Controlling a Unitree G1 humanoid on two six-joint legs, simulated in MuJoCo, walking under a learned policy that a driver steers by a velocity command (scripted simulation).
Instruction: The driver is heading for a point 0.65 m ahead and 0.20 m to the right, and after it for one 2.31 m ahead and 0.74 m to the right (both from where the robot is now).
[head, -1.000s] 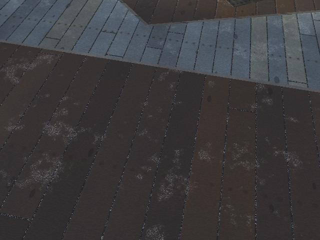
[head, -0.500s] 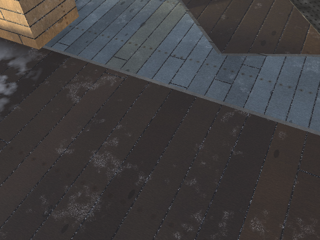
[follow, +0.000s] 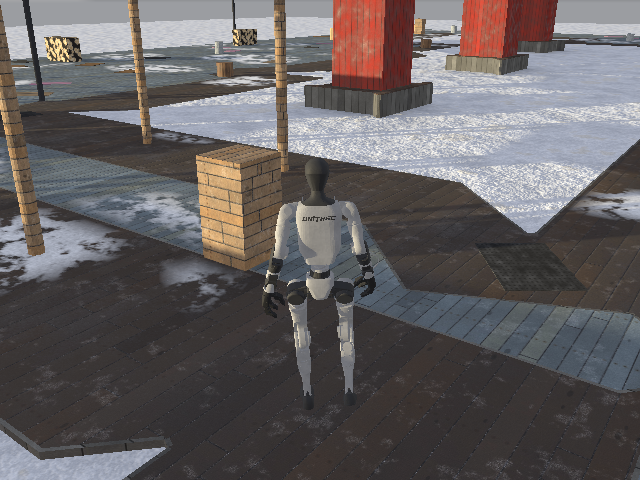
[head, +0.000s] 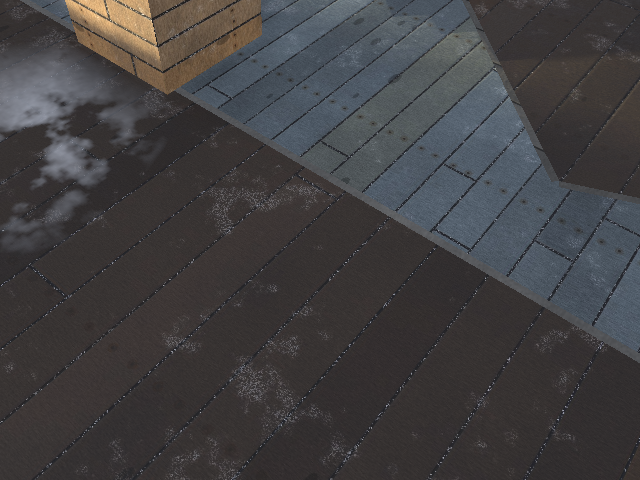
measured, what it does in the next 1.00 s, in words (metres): walks ahead, turning right: right foot, then left foot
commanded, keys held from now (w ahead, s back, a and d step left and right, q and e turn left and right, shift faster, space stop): w+e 0.84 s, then e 0.02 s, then no key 0.08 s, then q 0.06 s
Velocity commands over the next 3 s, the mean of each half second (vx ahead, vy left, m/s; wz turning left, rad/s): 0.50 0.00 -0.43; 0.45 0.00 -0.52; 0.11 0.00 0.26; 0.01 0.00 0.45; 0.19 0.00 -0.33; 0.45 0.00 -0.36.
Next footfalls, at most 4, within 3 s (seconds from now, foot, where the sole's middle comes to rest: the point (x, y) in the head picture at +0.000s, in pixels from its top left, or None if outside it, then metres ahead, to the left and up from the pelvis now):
0.40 right None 0.34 -0.13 -0.78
0.94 left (383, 381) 0.69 -0.10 -0.78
1.38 right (457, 430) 0.59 -0.26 -0.78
1.82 left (351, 420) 0.60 -0.03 -0.78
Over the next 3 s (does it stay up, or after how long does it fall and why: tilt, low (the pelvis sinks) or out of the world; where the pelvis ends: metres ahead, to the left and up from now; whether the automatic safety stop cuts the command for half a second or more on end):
stays up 0.84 -0.27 -0.02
